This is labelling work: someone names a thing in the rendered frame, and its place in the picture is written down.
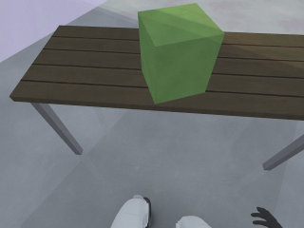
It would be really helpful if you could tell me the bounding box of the robot right thigh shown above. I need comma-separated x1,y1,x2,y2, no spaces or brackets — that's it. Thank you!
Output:
175,216,211,228

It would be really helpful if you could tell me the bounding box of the robot right hand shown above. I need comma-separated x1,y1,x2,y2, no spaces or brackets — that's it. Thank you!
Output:
251,207,282,228

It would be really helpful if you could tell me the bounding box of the robot left thigh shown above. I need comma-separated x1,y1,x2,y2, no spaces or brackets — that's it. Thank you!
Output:
110,199,149,228

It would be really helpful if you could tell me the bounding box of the robot thigh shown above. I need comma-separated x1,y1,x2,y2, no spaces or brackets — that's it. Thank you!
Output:
175,216,211,228
110,199,149,228

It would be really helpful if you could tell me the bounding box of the carton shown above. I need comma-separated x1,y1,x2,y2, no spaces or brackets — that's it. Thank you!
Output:
138,3,225,105

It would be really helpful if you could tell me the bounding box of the table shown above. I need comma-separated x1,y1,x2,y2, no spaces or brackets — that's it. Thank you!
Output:
9,25,304,171

